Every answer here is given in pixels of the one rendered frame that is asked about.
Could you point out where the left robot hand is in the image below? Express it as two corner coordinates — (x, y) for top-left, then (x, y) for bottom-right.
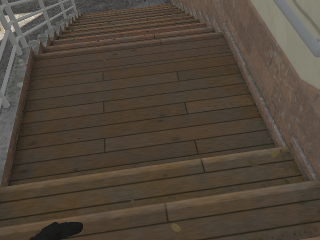
(29, 222), (83, 240)

